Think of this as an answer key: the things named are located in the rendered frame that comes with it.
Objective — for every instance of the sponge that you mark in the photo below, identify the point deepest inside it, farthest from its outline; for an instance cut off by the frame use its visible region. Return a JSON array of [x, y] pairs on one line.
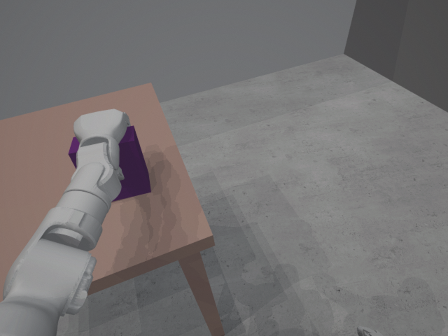
[[132, 163]]

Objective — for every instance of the robot left hand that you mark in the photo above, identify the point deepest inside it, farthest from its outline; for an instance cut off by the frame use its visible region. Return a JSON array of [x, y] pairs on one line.
[[111, 122]]

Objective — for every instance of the table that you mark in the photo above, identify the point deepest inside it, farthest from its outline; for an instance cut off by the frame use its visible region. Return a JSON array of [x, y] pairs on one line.
[[139, 233]]

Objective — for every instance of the left robot upper arm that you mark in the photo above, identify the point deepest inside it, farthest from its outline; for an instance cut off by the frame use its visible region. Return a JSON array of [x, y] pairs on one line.
[[53, 281]]

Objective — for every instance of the left robot forearm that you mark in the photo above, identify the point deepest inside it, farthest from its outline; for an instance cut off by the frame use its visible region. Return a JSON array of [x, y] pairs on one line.
[[77, 219]]

